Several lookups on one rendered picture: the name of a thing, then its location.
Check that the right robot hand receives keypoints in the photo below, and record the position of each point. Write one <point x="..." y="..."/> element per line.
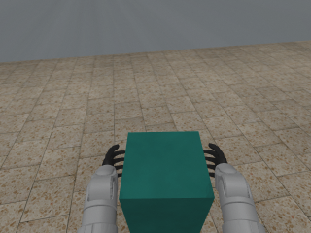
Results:
<point x="219" y="157"/>

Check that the left robot hand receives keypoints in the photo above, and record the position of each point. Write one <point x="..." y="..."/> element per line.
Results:
<point x="109" y="157"/>

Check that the carton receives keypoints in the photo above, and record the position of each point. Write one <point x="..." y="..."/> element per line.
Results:
<point x="165" y="182"/>

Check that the robot right forearm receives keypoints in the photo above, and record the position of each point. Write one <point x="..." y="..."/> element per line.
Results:
<point x="236" y="201"/>

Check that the robot left forearm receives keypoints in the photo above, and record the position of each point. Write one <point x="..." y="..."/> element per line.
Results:
<point x="101" y="201"/>

